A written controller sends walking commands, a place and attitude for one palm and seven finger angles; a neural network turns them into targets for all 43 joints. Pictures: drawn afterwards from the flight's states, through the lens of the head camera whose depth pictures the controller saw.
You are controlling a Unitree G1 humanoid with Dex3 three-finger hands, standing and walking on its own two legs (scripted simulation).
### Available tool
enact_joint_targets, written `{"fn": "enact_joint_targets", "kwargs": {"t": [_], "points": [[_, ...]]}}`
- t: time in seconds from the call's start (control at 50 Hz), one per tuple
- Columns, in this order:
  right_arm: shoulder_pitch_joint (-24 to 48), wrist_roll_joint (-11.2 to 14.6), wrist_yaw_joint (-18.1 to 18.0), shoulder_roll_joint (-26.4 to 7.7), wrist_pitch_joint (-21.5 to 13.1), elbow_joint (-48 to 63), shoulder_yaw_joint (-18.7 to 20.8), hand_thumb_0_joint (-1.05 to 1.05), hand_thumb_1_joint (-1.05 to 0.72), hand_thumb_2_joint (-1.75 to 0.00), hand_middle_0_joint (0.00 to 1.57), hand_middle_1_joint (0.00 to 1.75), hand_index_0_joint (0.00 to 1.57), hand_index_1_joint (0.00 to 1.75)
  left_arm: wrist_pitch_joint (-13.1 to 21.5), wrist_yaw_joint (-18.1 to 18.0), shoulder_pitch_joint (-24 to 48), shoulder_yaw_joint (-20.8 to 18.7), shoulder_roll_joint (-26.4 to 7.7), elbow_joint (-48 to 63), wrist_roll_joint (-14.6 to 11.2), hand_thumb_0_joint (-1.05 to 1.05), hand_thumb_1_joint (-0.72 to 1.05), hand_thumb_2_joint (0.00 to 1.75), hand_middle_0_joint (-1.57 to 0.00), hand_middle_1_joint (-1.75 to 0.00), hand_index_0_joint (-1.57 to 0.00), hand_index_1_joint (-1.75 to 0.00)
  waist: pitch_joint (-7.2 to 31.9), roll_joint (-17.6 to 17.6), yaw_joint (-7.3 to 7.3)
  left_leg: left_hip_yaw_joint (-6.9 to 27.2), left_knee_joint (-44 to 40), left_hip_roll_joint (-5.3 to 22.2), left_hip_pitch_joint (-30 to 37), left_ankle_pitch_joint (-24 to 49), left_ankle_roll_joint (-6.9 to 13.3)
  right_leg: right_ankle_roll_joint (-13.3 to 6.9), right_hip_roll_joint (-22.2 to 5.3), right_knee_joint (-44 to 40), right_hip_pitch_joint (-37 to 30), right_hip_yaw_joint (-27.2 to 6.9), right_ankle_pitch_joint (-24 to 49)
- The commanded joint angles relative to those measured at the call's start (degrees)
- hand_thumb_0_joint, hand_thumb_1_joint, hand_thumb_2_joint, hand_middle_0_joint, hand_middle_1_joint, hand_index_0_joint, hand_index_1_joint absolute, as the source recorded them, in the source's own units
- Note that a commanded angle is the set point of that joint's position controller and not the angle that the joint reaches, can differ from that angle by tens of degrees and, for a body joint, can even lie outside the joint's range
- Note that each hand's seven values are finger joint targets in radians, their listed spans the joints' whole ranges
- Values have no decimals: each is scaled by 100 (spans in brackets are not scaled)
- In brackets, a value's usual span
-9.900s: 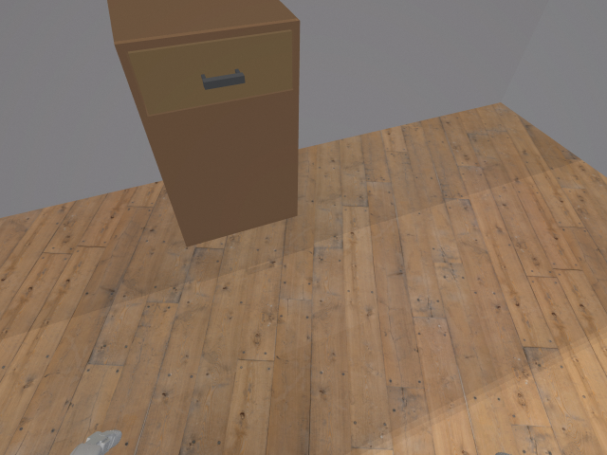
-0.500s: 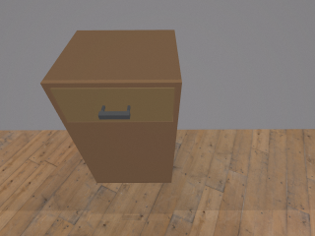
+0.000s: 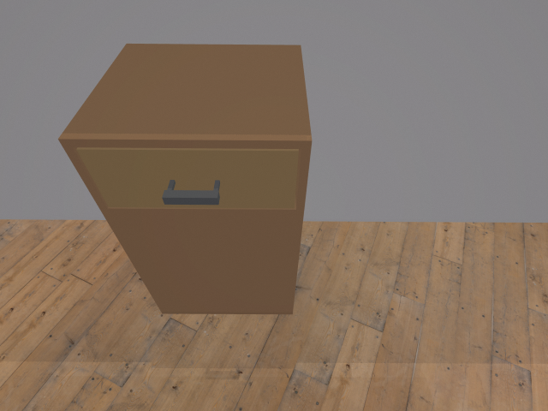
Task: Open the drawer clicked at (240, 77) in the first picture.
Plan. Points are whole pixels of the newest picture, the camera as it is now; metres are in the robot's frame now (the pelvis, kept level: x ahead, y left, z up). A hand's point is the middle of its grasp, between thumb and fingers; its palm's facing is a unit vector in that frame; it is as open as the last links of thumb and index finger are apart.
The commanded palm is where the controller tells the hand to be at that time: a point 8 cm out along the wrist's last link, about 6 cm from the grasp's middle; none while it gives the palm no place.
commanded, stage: come to a stop and stand still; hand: left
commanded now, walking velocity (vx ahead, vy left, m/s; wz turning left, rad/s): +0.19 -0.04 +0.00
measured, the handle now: (193, 190) +0.55 +0.21 -0.05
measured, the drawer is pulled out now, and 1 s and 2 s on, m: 0.00 0.00 0.00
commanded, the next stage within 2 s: look again from close up in 1.02 s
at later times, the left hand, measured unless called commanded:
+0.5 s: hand out of the picture +0.04 +0.17 -0.16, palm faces +0.08 -0.96 -0.26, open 7.3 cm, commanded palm none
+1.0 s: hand out of the picture +0.04 +0.21 -0.17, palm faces +0.01 -0.97 -0.25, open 7.3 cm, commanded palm none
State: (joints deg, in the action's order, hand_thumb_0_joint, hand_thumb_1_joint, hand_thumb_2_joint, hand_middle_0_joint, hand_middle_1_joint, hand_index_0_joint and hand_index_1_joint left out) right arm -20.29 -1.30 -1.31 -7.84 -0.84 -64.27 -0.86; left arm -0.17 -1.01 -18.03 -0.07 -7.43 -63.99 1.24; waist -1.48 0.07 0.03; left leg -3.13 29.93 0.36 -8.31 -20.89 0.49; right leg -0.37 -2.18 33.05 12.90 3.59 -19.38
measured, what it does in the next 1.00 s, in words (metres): steps on the spot: left foot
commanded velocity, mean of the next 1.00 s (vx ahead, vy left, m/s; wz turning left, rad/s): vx -0.04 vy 0.01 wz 0.00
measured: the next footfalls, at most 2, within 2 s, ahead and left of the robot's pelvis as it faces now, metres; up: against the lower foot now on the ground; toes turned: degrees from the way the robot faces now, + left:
left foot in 0.62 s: +0.09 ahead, +0.14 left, +0.00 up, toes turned -13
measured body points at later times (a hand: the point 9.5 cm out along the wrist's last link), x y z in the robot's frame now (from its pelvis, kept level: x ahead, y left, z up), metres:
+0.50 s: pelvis +0.04 -0.01 +0.01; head +0.07 -0.02 +0.46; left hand +0.04 +0.22 -0.14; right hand +0.08 -0.24 -0.15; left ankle -0.02 +0.11 -0.69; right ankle -0.02 -0.11 -0.73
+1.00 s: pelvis +0.02 +0.02 +0.00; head +0.04 +0.01 +0.45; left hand +0.04 +0.26 -0.15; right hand +0.07 -0.21 -0.16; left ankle +0.04 +0.11 -0.73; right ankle -0.02 -0.11 -0.73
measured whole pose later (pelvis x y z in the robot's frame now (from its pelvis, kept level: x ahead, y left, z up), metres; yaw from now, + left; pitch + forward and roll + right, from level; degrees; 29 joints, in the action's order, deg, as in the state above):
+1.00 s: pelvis +0.02 +0.02 +0.00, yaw +0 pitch +0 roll +0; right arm -14.6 -1.1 -1.1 -11.1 0.0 -55.5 0.2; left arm -1.0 -1.7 -16.0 0.2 -10.4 -58.1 1.1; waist -2.0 1.6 -0.7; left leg -5.5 32.2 0.1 -17.6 -15.0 2.5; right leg 1.1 -3.2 32.3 11.9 3.3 -20.5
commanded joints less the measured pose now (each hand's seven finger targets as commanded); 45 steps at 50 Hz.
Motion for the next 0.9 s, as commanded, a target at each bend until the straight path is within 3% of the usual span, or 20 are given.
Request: {"fn": "enact_joint_targets", "kwargs": {"t": [0.0, 0.04, 0.1, 0.14, 0.16, 0.22, 0.28, 0.3, 0.34, 0.38, 0.4, 0.42, 0.48, 0.54, 0.58, 0.6, 0.62, 0.64, 0.66, 0.88], "points": [[-261, -4, -20, -576, -89, 253, 121, 0, -90, -90, 20, 30, 20, 30, 153, 36, -425, -156, -552, 222, 34, 0, 90, 90, -20, -30, -20, -30, -832, 160, -62, 726, -717, 551, -1094, -431, 498, -328, -230, -445, 156, -387, -573], [-269, 0, -25, -467, -137, 295, 107, 0, -90, -90, 20, 30, 20, 30, 212, 33, -633, -192, -631, 144, 25, 0, 90, 90, -20, -30, -20, -30, -668, -290, -122, 371, -56, 307, -1256, 126, 412, -466, -476, -609, -204, -713, -125], [-101, 26, -59, -203, -127, 374, 61, 0, -90, -90, 20, 30, 20, 30, 265, -46, -1039, -255, -798, -35, -15, 0, 90, 90, -20, -30, -20, -30, -453, -1098, -163, -111, 993, 42, -1496, -143, 151, -839, -1278, -1044, -696, -1463, 2374], [-204, 79, -89, -152, -127, 289, 35, 0, -90, -90, 20, 30, 20, 30, 268, -105, -728, -219, -706, 44, -8, 0, 90, 90, -20, -30, -20, -30, -287, -729, 8, 49, 322, 190, -983, 41, 79, -820, -1192, -530, -709, -945, 4545], [-374, 108, -92, -196, -142, 175, 49, 0, -90, -90, 20, 30, 20, 30, 246, -118, -531, -189, -650, 116, -28, 0, 90, 90, -20, -30, -20, -30, -101, -331, 106, 125, -280, 299, -398, 1555, 79, -538, -889, -131, -553, -511, 4923], [-689, 116, -212, -686, -127, 31, 179, 0, -90, -90, 20, 30, 20, 30, 186, -218, -341, -209, -565, 342, -121, 0, 90, 90, -20, -30, -20, -30, 326, 1080, 78, 422, 176, 1010, 874, 7056, 350, -52, -285, 425, 92, 62, 2472], [-356, 143, -218, -845, -36, 249, 282, 0, -90, -90, 20, 30, 20, 30, 91, -232, -300, -265, -582, 467, -99, 0, 90, 90, -20, -30, -20, -30, 171, 962, -31, 468, 215, 1155, 1127, 7979, 478, -24, -10, 156, 393, 158, 607], [-223, 133, -215, -853, -14, 315, 301, 0, -90, -90, 20, 30, 20, 30, 67, -225, -323, -273, -545, 462, -80, 0, 90, 90, -20, -30, -20, -30, 48, 848, -79, 437, 210, 1080, 977, 7503, 471, -19, -40, -30, 310, 142, 733], [5, 109, -206, -756, 1, 462, 340, 0, -90, -90, 20, 30, 20, 30, 91, -224, -598, -308, -634, 384, -25, 0, 90, 90, -20, -30, -20, -30, 44, 257, -170, 150, 461, 715, 400, 5718, 294, -64, -333, -183, -242, -110, 3029], [113, 100, -180, -522, 56, 612, 357, 0, -90, -90, 20, 30, 20, 30, 123, -234, -884, -352, -876, 299, 31, 0, 90, 90, -20, -30, -20, -30, 52, -810, -228, -161, 978, 173, -811, 2208, 44, -411, -1042, 12, -1060, -625, 6058], [330, 111, -155, -363, 84, 718, 341, 0, -90, -90, 20, 30, 20, 30, 114, -237, -1023, -354, -921, 251, 47, 0, 90, 90, -20, -30, -20, -30, -24, -1355, -339, -157, 1352, -86, -1539, -342, -50, -776, -1469, -127, -1462, -837, 6991], [598, 109, -144, -308, 89, 817, 347, 0, -90, -90, 20, 30, 20, 30, 96, -254, -1158, -340, -902, 266, 101, 0, 90, 90, -20, -30, -20, -30, 0, -1437, -487, -3, 1772, -137, -1842, -1212, -44, -1024, -1689, -257, -1590, -1009, 7214], [754, 144, -64, -200, 100, 885, 314, 0, -90, -90, 20, 30, 20, 30, 88, -242, -739, -311, -866, 518, 101, 0, 90, 90, -20, -30, -20, -30, -31, -882, -307, 155, 1879, -59, -1685, -978, -20, -1086, -1475, -606, -1068, -801, 5526], [539, 117, -2, -203, 92, 837, 260, 0, -90, -90, 20, 30, 20, 30, 60, -194, -270, -317, -980, 747, 48, 0, 90, 90, -20, -30, -20, -30, 183, -961, -29, -171, 558, -131, -948, 254, -61, -763, -981, -435, -659, -391, 4446], [-52, 77, -17, -476, 15, 581, 300, 0, -90, -90, 20, 30, 20, 30, 41, -191, -122, -277, -805, 829, -2, 0, 90, 90, -20, -30, -20, -30, 413, -863, 191, 109, -356, 176, 305, 2143, 25, -400, -643, 265, 22, -265, 2998], [-94, 11, -40, -842, -42, 602, 333, 0, -90, -90, 20, 30, 20, 30, -2, -187, -284, -249, -564, 870, -57, 0, 90, 90, -20, -30, -20, -30, 554, 332, 94, 1111, -418, 1074, 576, 3700, 417, -100, -228, 624, 521, -105, 1259], [495, 79, -19, -1247, 17, 1014, 482, 0, -90, -90, 20, 30, 20, 30, 171, -337, -469, -188, -724, 762, -77, 0, 90, 90, -20, -30, -20, -30, 475, 357, 45, 853, 739, 1139, 261, 4992, 458, -8, -212, -157, 608, -471, 827], [531, 47, 49, -943, 52, 1216, 382, 0, -90, -90, 20, 30, 20, 30, 150, -304, -294, -221, -793, 1077, -11, 0, 90, 90, -20, -30, -20, -30, 272, 565, 12, 653, 436, 875, -750, 2233, 347, -183, -361, -599, 303, -534, 190], [863, 50, 43, -704, 65, 1280, 300, 0, -90, -90, 20, 30, 20, 30, 71, -252, -119, -213, -968, 1053, 9, 0, 90, 90, -20, -30, -20, -30, -510, 1074, -38, 609, 202, 565, -1293, 1007, 242, -300, -480, -668, 614, -676, -306], [435, 29, -2, -939, -44, 1288, 203, 0, -90, -90, 20, 30, 20, 30, 23, -90, -162, -82, -790, 861, -10, 0, 90, 90, -20, -30, -20, -30, -25, 225, -74, 932, -869, 765, -888, 712, 466, -153, -89, -369, 98, -200, -13]]}}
